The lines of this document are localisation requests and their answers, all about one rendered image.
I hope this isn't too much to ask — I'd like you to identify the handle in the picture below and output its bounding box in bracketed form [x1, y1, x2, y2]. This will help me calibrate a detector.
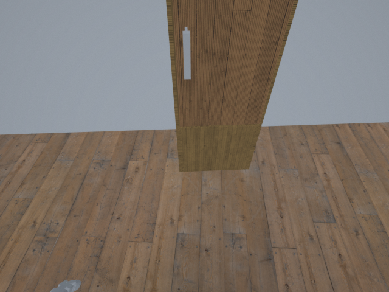
[182, 27, 191, 79]

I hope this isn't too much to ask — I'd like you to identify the left robot hand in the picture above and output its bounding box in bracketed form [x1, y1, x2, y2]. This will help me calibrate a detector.
[50, 280, 81, 292]

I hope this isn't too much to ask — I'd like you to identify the cupboard door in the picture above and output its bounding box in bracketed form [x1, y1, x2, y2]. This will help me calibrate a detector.
[173, 0, 295, 127]

